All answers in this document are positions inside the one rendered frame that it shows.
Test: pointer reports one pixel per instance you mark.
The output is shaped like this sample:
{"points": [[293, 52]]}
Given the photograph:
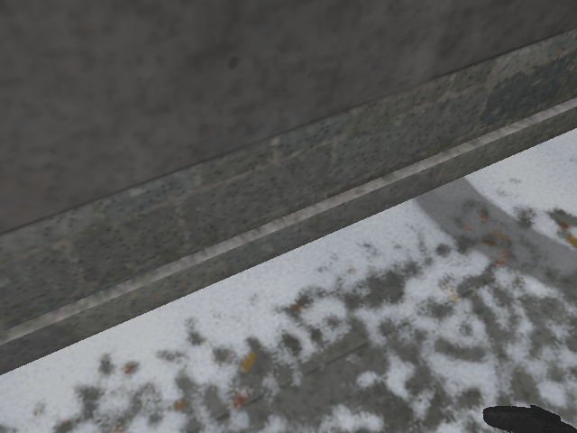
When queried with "robot right hand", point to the robot right hand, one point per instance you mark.
{"points": [[525, 420]]}

